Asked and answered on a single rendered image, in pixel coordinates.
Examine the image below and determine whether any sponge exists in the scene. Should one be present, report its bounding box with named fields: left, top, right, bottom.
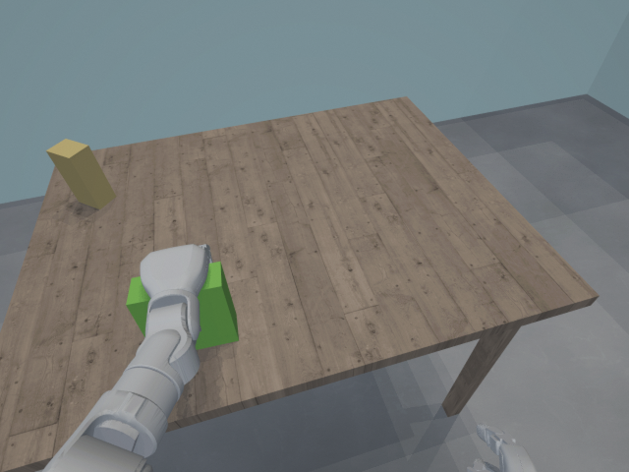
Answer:
left=126, top=262, right=239, bottom=350

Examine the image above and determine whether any robot left forearm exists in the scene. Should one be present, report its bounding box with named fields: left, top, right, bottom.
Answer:
left=42, top=289, right=200, bottom=472

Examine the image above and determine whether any robot left hand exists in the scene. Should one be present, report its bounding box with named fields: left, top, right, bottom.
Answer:
left=140, top=244, right=213, bottom=331

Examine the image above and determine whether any robot left upper arm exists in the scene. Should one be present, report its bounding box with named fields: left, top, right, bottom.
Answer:
left=53, top=434, right=153, bottom=472

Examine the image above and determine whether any table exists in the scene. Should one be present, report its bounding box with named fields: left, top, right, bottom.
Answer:
left=0, top=96, right=600, bottom=472

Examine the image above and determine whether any robot right hand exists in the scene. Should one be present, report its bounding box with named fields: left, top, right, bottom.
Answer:
left=467, top=424, right=538, bottom=472

